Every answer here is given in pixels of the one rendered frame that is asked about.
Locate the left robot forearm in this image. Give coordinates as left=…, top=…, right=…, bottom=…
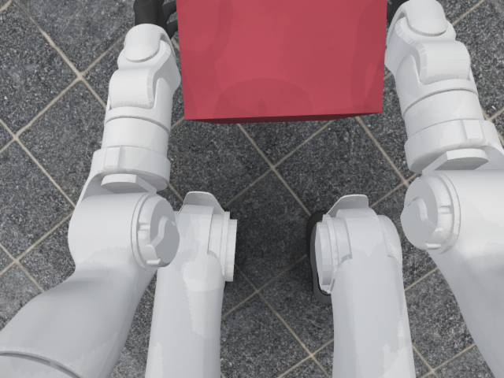
left=68, top=24, right=181, bottom=255

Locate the carton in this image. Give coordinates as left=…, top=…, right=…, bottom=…
left=176, top=0, right=387, bottom=124

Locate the robot left thigh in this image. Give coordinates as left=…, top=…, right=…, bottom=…
left=145, top=205, right=237, bottom=378

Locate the left robot hand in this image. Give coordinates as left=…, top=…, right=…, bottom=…
left=133, top=0, right=178, bottom=40

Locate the right robot hand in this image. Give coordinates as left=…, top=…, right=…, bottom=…
left=387, top=0, right=409, bottom=27

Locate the left robot shin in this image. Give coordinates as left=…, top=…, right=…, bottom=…
left=173, top=191, right=225, bottom=226

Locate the right robot upper arm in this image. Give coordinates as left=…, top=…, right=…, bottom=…
left=400, top=169, right=504, bottom=378

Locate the right robot forearm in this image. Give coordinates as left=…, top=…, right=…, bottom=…
left=384, top=0, right=504, bottom=175

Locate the left robot upper arm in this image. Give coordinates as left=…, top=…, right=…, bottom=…
left=0, top=192, right=180, bottom=378

